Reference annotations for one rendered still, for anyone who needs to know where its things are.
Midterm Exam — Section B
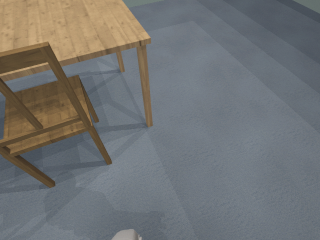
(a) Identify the chair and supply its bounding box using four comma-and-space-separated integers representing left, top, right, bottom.
0, 41, 112, 188

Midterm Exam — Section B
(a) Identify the left robot thigh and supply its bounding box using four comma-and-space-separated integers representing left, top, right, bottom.
111, 229, 142, 240

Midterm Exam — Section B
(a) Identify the table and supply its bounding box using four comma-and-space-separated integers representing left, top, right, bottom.
0, 0, 153, 127

